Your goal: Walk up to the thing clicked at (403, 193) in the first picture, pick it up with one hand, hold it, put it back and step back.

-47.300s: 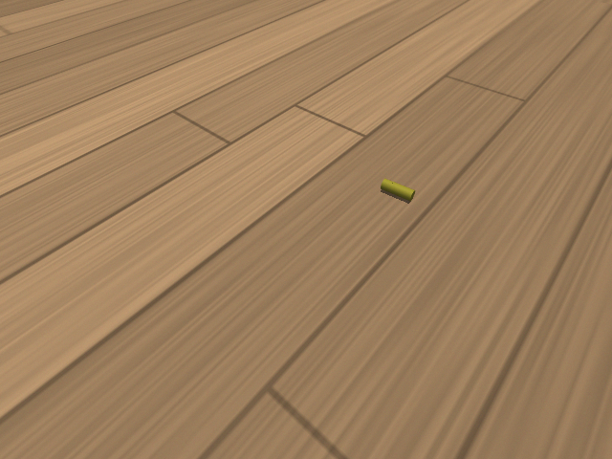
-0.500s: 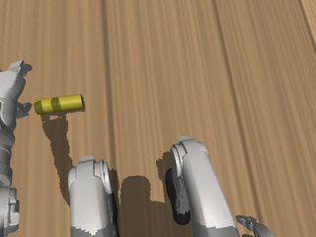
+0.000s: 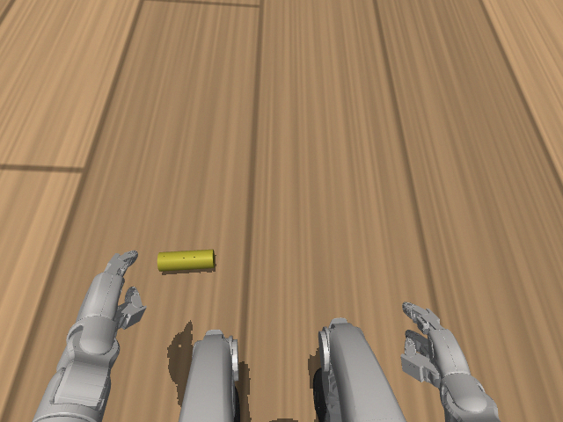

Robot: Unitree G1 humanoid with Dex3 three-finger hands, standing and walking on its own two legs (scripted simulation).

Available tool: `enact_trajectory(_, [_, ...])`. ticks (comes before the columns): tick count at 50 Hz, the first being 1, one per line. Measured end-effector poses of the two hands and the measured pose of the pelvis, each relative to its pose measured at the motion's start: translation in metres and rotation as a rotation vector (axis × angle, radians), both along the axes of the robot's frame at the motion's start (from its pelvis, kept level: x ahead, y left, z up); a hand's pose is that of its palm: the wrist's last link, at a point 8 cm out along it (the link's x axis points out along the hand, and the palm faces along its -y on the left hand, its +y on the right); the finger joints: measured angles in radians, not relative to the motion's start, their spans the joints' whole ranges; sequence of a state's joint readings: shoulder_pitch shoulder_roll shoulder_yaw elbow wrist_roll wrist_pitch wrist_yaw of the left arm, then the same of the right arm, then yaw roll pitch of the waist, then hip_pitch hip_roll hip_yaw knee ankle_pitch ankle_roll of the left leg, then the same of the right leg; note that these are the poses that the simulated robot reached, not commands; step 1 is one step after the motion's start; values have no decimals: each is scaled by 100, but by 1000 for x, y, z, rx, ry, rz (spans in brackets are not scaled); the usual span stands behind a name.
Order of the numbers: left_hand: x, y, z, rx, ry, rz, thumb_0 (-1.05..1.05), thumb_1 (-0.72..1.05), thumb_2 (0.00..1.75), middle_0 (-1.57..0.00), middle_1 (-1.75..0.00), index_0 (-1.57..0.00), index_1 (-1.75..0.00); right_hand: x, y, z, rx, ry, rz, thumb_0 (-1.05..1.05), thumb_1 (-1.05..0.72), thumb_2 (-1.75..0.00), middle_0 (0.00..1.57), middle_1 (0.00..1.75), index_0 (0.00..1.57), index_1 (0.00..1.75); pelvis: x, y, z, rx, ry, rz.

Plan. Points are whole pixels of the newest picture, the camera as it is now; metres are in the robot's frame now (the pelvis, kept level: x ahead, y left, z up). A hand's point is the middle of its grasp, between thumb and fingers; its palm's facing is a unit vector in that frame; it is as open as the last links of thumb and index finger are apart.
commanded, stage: home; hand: left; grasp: from above
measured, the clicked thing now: (186, 260) +0.54 +0.23 -0.54
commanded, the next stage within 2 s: none
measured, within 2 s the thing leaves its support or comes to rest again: neither
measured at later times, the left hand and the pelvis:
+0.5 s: hand (105, 345) +0.24 +0.18 +0.09, palm faces +0.09 -0.97 -0.21, open 7.4 cm; pelvis +0.06 -0.01 +0.14, yaw +2 degrees
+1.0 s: hand (102, 359) +0.22 +0.17 +0.10, palm faces +0.09 -0.98 -0.20, open 7.4 cm; pelvis +0.07 -0.01 +0.15, yaw +2 degrees
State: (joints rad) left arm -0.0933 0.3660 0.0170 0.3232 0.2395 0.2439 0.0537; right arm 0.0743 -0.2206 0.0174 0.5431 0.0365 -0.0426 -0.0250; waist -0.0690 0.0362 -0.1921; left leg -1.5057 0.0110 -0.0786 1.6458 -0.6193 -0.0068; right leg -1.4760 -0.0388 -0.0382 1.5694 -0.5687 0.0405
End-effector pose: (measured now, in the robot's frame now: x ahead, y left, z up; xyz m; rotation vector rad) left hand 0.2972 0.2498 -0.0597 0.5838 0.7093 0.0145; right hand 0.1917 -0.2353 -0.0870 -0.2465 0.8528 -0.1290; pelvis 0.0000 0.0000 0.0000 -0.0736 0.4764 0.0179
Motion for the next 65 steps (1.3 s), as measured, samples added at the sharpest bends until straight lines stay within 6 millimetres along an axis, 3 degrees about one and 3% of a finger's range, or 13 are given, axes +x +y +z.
enact_trajectory(8, [-37,-13,56,-165,58,162,1,89,90,-21,-30,-21,-30,-5,-2,61,-18,-37,-44,1,-90,-90,21,30,21,30,18,-3,56,10,-83,4])
enact_trajectory(16, [-59,-20,118,-278,73,284,2,90,90,-20,-30,-21,-30,-9,-7,114,-53,-73,-86,1,-90,-90,21,30,20,30,41,-6,105,17,-170,12])
enact_trajectory(22, [-73,-24,161,-316,59,310,2,90,90,-20,-30,-21,-30,3,-8,149,-58,-150,-101,1,-90,-90,20,30,20,30,58,-6,131,22,-227,16])
enact_trajectory(27, [-85,-25,183,-323,52,312,1,90,90,-20,-30,-21,-30,22,-7,167,-55,-227,-90,1,-90,-90,20,30,20,30,66,-6,143,26,-260,22])
enact_trajectory(34, [-96,-24,187,-326,61,325,1,90,90,-20,-30,-20,-30,46,-4,181,-53,-303,-45,1,-90,-90,21,30,20,30,70,-8,147,33,-284,29])
enact_trajectory(39, [-97,-25,184,-331,64,326,2,90,90,-20,-30,-20,-30,52,-4,184,-58,-321,-22,1,-90,-90,21,30,21,30,69,-9,147,36,-292,33])
enact_trajectory(65, [-95,-28,186,-330,57,300,2,90,90,-20,-30,-20,-30,20,-11,173,-66,-260,-66,2,-90,-90,21,30,21,30,63,-9,147,35,-306,22])
